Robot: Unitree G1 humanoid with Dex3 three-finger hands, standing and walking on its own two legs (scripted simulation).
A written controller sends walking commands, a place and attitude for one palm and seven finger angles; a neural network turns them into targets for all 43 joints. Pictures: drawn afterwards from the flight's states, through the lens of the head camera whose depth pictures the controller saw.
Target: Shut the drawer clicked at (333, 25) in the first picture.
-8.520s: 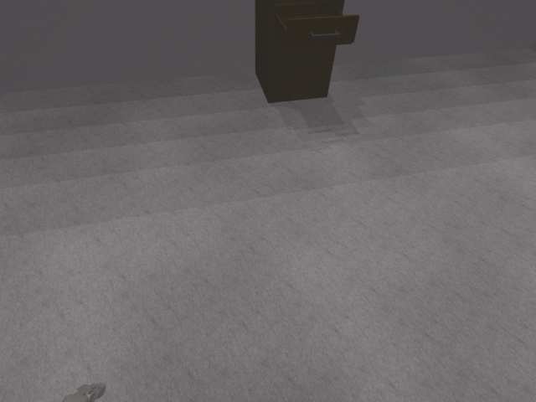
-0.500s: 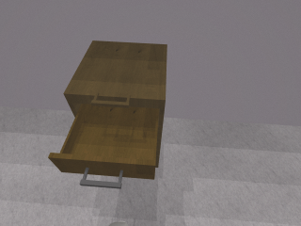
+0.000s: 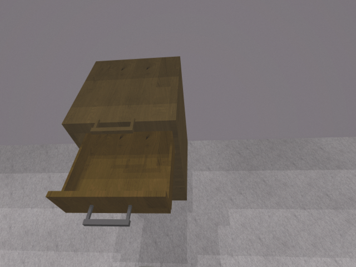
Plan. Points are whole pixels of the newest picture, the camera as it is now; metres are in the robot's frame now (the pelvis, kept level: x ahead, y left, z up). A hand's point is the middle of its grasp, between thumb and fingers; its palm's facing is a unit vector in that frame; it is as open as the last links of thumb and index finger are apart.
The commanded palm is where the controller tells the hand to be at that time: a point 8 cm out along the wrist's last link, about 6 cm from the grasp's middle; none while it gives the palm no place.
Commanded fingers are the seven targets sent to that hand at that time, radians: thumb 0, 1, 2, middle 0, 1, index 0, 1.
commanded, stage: come to a stop and stand still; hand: left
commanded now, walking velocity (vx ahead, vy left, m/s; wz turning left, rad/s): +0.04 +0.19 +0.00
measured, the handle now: (108, 215) +0.30 +0.27 -0.21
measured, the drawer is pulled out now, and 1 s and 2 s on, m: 0.26 0.26 0.26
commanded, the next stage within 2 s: look again from close up in 0.76 s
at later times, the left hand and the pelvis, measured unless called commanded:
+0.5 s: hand out of the picture -0.06 +0.21 -0.17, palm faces +0.13 -0.96 -0.24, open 7.4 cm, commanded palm none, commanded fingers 0.00 0.90 0.90 -0.20 -0.30 -0.20 -0.30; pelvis -0.04 +0.02 +0.00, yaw +1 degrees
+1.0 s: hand out of the picture -0.06 +0.20 -0.18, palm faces +0.04 -0.98 -0.18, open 7.4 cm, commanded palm none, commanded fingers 0.00 0.90 0.90 -0.20 -0.30 -0.20 -0.30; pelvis -0.05 +0.04 +0.00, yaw +2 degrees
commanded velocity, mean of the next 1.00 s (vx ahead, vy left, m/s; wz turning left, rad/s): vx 0.00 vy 0.03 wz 0.00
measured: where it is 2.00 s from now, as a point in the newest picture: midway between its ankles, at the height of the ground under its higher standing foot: outside the picture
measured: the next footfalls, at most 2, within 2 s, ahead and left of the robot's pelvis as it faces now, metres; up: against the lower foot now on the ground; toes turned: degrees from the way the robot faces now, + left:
left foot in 0.42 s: -0.03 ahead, +0.17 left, +0.00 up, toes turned +3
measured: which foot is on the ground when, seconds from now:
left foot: up 0.00-0.40, down 0.42-1.00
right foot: down 0.00-1.00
